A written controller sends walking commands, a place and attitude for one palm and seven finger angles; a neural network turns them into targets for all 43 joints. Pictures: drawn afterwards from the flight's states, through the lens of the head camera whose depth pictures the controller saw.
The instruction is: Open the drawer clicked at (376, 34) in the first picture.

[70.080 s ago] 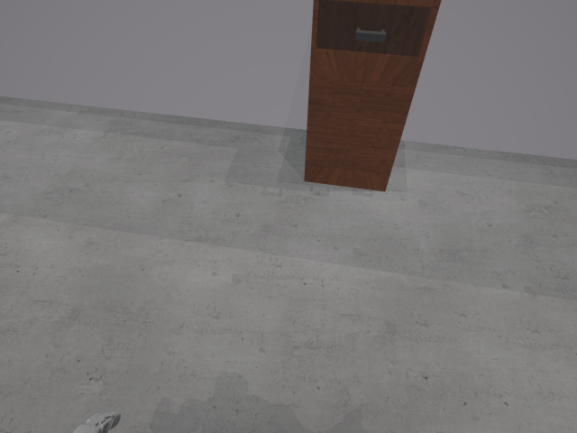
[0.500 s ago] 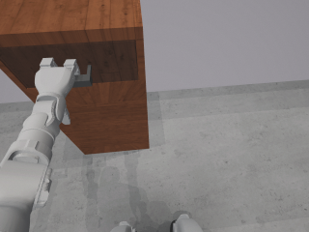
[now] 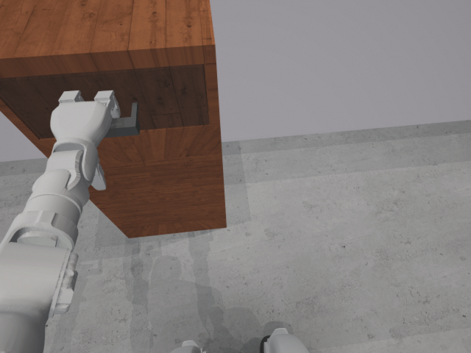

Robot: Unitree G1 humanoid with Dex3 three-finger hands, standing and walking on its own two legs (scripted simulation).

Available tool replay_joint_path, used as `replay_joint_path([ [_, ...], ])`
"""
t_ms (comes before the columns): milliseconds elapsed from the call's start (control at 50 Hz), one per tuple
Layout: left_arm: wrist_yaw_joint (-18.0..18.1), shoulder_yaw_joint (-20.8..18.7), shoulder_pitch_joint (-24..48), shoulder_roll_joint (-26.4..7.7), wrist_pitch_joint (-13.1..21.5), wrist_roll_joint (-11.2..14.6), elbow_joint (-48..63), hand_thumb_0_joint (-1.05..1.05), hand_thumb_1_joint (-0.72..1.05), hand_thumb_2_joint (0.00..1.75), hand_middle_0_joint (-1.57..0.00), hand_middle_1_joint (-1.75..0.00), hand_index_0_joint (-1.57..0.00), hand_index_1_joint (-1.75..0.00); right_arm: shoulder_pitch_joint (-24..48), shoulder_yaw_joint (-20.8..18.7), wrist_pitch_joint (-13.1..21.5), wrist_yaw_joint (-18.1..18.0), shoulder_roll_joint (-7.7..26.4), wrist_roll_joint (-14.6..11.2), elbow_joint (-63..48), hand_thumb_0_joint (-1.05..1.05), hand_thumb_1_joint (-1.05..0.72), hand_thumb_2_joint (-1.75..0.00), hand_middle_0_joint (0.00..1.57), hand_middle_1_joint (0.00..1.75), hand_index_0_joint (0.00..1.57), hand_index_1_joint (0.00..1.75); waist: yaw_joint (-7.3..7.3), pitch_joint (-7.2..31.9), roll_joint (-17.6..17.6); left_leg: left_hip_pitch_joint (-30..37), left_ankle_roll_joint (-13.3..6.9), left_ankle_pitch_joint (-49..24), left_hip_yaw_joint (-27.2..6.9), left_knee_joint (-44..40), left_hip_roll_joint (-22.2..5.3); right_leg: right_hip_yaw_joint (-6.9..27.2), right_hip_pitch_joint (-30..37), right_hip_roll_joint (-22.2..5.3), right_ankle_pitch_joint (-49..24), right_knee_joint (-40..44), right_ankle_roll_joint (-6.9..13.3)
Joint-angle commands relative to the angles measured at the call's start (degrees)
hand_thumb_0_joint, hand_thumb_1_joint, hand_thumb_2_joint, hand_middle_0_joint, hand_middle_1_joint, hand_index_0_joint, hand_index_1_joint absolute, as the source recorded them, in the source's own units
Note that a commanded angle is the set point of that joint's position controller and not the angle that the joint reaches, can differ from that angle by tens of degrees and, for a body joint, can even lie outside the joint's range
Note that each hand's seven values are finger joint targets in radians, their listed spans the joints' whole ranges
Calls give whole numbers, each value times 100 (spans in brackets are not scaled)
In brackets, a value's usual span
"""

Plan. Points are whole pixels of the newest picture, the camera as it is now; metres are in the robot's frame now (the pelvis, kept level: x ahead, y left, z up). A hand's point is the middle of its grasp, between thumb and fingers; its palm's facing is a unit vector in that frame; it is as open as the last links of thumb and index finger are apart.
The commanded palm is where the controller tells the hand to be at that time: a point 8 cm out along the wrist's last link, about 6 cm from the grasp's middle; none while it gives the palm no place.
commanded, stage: lift the fingers back up to retry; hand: left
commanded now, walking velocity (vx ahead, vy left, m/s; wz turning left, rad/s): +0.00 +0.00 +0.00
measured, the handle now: (112, 118) +0.54 +0.22 +0.03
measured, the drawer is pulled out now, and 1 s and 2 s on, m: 0.00 0.00 0.00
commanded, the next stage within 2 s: re-aim the fingers above the handle in 0.56 s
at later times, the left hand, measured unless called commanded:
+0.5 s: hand (87, 120) +0.48 +0.23 +0.10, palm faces -0.04 +0.01 -1.00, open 13.8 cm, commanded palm +0.46 +0.23 +0.15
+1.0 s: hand (91, 125) +0.48 +0.23 +0.09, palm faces -0.07 +0.02 -1.00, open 13.8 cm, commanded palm +0.45 +0.23 +0.15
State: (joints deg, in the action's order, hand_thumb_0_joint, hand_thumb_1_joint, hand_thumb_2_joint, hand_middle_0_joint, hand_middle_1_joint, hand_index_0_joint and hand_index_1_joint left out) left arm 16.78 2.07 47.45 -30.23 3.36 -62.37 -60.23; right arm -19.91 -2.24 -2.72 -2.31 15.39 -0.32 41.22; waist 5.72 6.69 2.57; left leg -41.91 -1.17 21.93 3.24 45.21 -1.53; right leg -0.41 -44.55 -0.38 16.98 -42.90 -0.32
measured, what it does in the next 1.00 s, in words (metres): stands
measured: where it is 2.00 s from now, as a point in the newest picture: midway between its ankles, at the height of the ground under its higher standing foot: outside the picture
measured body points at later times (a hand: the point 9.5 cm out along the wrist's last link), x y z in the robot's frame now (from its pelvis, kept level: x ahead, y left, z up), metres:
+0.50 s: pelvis +0.03 +0.00 +0.02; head +0.09 -0.02 +0.47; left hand +0.48 +0.23 +0.15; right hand +0.10 -0.27 -0.12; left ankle -0.01 +0.11 -0.70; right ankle +0.03 -0.13 -0.70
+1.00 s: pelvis +0.02 -0.02 +0.02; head +0.09 -0.04 +0.47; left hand +0.48 +0.22 +0.14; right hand +0.08 -0.29 -0.12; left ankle -0.01 +0.11 -0.70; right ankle +0.03 -0.13 -0.70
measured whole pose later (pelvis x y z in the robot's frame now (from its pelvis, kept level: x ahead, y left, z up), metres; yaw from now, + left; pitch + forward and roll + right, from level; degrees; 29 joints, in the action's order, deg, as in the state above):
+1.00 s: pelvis +0.02 -0.02 +0.02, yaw +1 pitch +13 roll +0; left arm 10.5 4.0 44.5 -28.4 1.2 -60.3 -54.6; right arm -16.7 -2.5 -4.0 -2.3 15.9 -1.2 41.4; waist 3.7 5.0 3.4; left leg -28.5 0.1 19.2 2.2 34.9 -1.5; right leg -1.5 -31.7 -0.1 15.9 -34.7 0.8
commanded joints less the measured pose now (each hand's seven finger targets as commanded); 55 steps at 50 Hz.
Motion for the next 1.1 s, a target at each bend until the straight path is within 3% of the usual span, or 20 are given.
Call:
replay_joint_path([
  [0,210,-460,2409,-1391,42,121,1332,0,-50,30,-30,-120,-30,-120,-655,-373,122,-65,871,22,-330,0,-90,-90,20,30,20,30,6,2602,105,1654,-73,-1946,-201,-539,222,-47,1652,302,-1484,540,166],
  [100,278,-651,2472,-1603,78,82,1827,0,-50,30,-30,-120,-30,-120,-544,-382,109,-54,869,25,-312,0,-90,-90,20,30,20,30,-91,2633,347,2015,-37,-2518,-227,-645,212,-92,1842,316,-1817,591,191],
  [140,304,-569,2335,-1444,13,102,1893,0,-50,30,-30,-120,-30,-120,-511,-384,112,-18,840,9,-326,0,-90,-90,20,30,20,30,-121,2572,439,2169,-8,-2762,-246,-692,200,-137,1853,330,-1903,613,193],
  [240,149,-384,2095,-1218,-355,187,1556,0,-50,30,-30,-120,-30,-120,-360,-364,56,23,851,-65,-347,0,-90,-90,20,30,20,30,-123,2119,55,2127,-3,-2667,-212,-938,177,-190,2042,320,-1889,804,175],
  [280,20,-393,2101,-1301,-449,176,1634,0,-50,30,-30,-120,-30,-120,-304,-353,34,6,853,-76,-396,0,-90,-90,20,30,20,30,-177,2275,42,2227,-19,-2764,-176,-994,194,-168,2254,305,-2028,840,176],
  [360,-317,-151,2046,-1004,-408,268,2113,0,-50,30,-30,-120,-30,-120,-183,-370,-4,-12,827,-78,-507,0,-90,-90,20,30,20,30,-188,2355,17,2606,-53,-3250,-159,-1050,183,-163,2467,288,-2347,951,165],
  [460,-592,-236,1508,-1093,-313,260,1771,0,-50,30,-30,-120,-30,-120,-45,-295,-101,-46,859,-108,-555,0,-90,-90,20,30,20,30,-231,1630,-433,2224,-77,-2719,-98,-1211,229,-154,2492,251,-2245,1072,159],
  [480,-603,-151,1563,-996,-270,266,1874,0,-50,30,-30,-120,-30,-120,-18,-295,-103,-46,834,-108,-605,0,-90,-90,20,30,20,30,-233,1673,-399,2232,-81,-2623,-94,-1231,247,-133,2514,246,-2191,1085,158],
  [560,-454,-539,1753,-1419,4,186,2245,0,-50,30,-30,-120,-30,-120,18,-298,-74,-78,775,-65,-668,0,-90,-90,20,30,20,30,-338,1991,-165,2232,-95,-2726,-54,-1159,304,-38,2783,212,-2434,1004,169],
  [640,-171,-576,2016,-1401,166,120,2512,0,-50,30,-30,-120,-30,-120,-7,-350,-2,-60,724,-45,-615,0,-90,-90,20,30,20,30,-257,2197,100,2383,-73,-2905,-88,-1057,314,-33,2681,236,-2508,939,172],
  [680,-51,-446,2277,-1291,114,94,2432,0,-50,30,-30,-120,-30,-120,-30,-360,31,-47,732,-38,-520,0,-90,-90,20,30,20,30,-140,2156,80,2389,-63,-2777,-90,-1043,305,-33,2538,236,-2403,957,159],
  [760,17,-575,2111,-1454,-85,98,2045,0,-50,30,-30,-120,-30,-120,-39,-365,56,-43,751,-42,-449,0,-90,-90,20,30,20,30,-183,2343,-21,2276,-72,-2642,-32,-1045,343,-13,2775,221,-2469,964,136],
  [800,-61,-417,2215,-1277,-161,160,1949,0,-50,30,-30,-120,-30,-120,-56,-366,55,-34,764,-47,-423,0,-90,-90,20,30,20,30,-114,2365,-83,2298,-77,-2641,-36,-1061,330,-14,2810,212,-2469,1010,137],
  [820,-126,-180,2156,-1060,-208,185,1866,0,-50,30,-30,-120,-30,-120,-38,-360,49,-28,764,-64,-433,0,-90,-90,20,30,20,30,-91,2216,52,2271,-78,-2554,-25,-1079,341,-21,2695,215,-2417,1017,138],
  [900,-400,-120,2116,-1054,-287,252,1564,0,-50,30,-30,-120,-30,-120,-13,-317,25,-74,828,-84,-443,0,-90,-90,20,30,20,30,-39,1868,-353,2088,-110,-2247,-41,-1176,321,-25,2681,200,-2193,1147,123],
  [940,-482,-123,2083,-1093,-218,257,1589,0,-50,30,-30,-120,-30,-120,-11,-299,23,-101,833,-94,-482,0,-90,-90,20,30,20,30,-70,1781,-347,2006,-127,-2068,-32,-1205,337,1,2643,193,-2067,1151,115],
  [980,-482,-330,2056,-1289,-47,228,1793,0,-50,30,-30,-120,-30,-120,-40,-311,37,-124,811,-60,-523,0,-90,-90,20,30,20,30,-177,2059,-242,2080,-129,-2192,-25,-1196,336,27,2796,186,-2188,1091,127],
  [1000,-452,-641,2012,-1599,69,228,1924,0,-50,30,-30,-120,-30,-120,-57,-321,37,-134,824,-43,-546,0,-90,-90,20,30,20,30,-271,2252,-321,2053,-132,-2297,-36,-1176,336,48,2992,185,-2283,1066,136],
  [1040,-341,-867,1783,-1778,187,191,1942,0,-50,30,-30,-120,-30,-120,-64,-313,47,-128,777,-41,-574,0,-90,-90,20,30,20,30,-374,2277,-188,1947,-123,-2388,-15,-1141,355,71,3082,181,-2470,975,136],
  [1080,-182,-878,1799,-1763,219,125,2033,0,-50,30,-30,-120,-30,-120,-43,-315,60,-104,758,-43,-576,0,-90,-90,20,30,20,30,-373,2202,-104,1896,-103,-2407,9,-1149,337,68,2983,187,-2446,957,132],
])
